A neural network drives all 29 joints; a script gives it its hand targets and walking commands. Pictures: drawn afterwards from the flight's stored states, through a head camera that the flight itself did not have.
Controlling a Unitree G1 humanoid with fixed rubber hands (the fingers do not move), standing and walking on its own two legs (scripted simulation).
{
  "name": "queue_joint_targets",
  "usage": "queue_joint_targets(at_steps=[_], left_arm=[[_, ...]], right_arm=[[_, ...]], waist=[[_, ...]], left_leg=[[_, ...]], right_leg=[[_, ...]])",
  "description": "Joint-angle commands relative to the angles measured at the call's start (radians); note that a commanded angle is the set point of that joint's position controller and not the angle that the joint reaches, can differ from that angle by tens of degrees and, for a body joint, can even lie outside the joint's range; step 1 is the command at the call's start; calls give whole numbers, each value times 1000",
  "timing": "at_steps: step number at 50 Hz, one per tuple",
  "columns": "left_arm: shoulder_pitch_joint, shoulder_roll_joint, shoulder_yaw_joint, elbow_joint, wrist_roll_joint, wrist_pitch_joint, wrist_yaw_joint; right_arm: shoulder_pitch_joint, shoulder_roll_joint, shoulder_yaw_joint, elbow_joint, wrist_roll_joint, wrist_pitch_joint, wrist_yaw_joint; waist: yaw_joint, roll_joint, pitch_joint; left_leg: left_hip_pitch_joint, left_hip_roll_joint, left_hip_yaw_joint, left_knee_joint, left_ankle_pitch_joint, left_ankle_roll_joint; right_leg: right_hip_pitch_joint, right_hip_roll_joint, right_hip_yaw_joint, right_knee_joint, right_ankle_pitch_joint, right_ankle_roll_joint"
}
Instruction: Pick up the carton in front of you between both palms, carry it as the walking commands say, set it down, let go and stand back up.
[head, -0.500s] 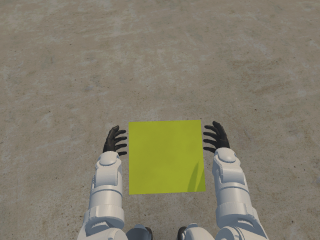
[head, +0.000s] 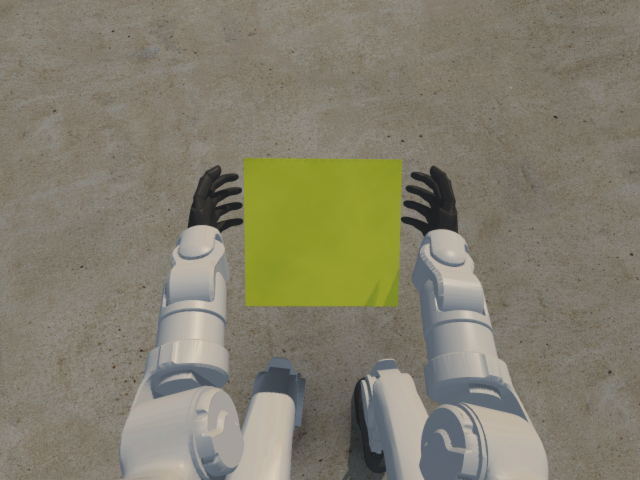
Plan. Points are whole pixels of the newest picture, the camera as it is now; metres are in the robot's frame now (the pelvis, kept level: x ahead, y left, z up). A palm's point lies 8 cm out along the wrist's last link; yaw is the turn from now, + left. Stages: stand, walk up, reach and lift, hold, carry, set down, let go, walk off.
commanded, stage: set down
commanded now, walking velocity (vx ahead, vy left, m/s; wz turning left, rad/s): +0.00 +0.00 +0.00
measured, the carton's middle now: (321, 227) +0.48 +0.03 -0.22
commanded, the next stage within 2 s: none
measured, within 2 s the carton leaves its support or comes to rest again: rests again in 1.24 s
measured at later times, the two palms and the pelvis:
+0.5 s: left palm (230, 246) +0.45 +0.18 -0.24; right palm (401, 249) +0.44 -0.11 -0.23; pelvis -0.02 +0.02 -0.13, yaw -1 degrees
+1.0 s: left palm (242, 232) +0.51 +0.18 -0.34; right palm (391, 237) +0.50 -0.11 -0.33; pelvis -0.03 +0.01 -0.22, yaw -2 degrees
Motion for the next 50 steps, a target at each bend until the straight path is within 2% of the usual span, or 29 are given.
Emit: queue_joint_targets(at_steps=[1, 9, 16, 27, 37, 39, 41, 43, 46, 50], left_arm=[[-586, -900, -538, 49, -156, -53, -272], [-685, -861, -616, -1, -230, -89, -208], [-751, -832, -648, 5, -267, -95, -169], [-870, -764, -607, 80, -279, -114, -150], [-995, -654, -623, 100, -334, -155, -138], [-926, -598, -568, 207, -285, -143, -136], [-857, -566, -480, 322, -226, -123, -146], [-869, -545, -428, 347, -199, -111, -165], [-864, -536, -392, 379, -181, -98, -192], [-806, -533, -352, 408, -157, -85, -220]], right_arm=[[-597, 897, 587, 132, 144, -21, 267], [-672, 848, 622, 129, 200, -58, 232], [-752, 787, 629, 121, 234, -69, 217], [-875, 715, 553, 187, 231, -82, 219], [-978, 631, 560, 213, 283, -117, 184], [-936, 606, 530, 304, 268, -108, 184], [-906, 558, 461, 381, 219, -92, 191], [-903, 540, 399, 421, 182, -76, 203], [-871, 550, 351, 463, 154, -60, 220], [-804, 578, 325, 476, 130, -46, 236]], waist=[[25, 27, -868], [20, 54, -987], [18, 76, -1018], [16, 65, -955], [29, 60, -970], [53, 64, -868], [54, 62, -714], [49, 51, -662], [37, 35, -655], [45, 12, -660]], left_leg=[[326, -73, 58, -24, 190, 12], [286, -81, 60, 125, 228, -5], [256, -81, 63, 217, 217, -15], [127, -76, 65, 352, 171, -12], [26, -64, 87, 494, 171, -12], [-21, -59, 95, 499, 112, -8], [-127, -56, 96, 494, 4, 4], [-187, -54, 93, 506, -38, 13], [-203, -51, 92, 533, -11, 21], [-205, -48, 90, 552, 50, 25]], right_leg=[[349, 66, -31, -27, 170, 36], [186, 88, -59, 145, 167, 35], [65, 97, -78, 259, 132, 33], [-121, 89, -101, 417, 79, 34], [-138, 84, -106, 553, 95, 40], [-176, 82, -103, 562, 37, 37], [-242, 83, -105, 561, -45, 30], [-267, 85, -105, 570, -67, 25], [-276, 86, -110, 585, -40, 28], [-269, 86, -109, 588, 5, 33]])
